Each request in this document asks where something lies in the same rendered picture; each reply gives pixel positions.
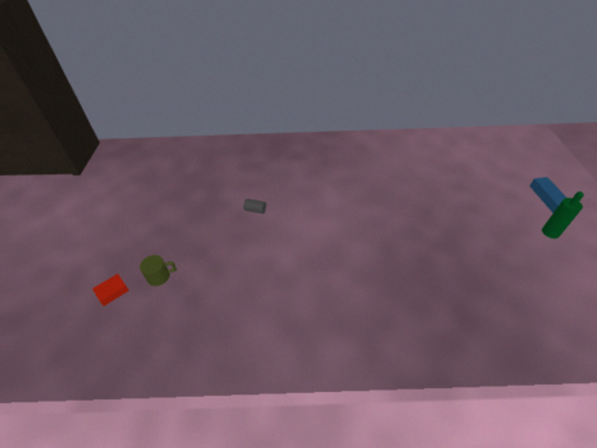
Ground bookshelf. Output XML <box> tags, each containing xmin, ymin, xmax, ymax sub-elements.
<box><xmin>0</xmin><ymin>0</ymin><xmax>100</xmax><ymax>175</ymax></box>

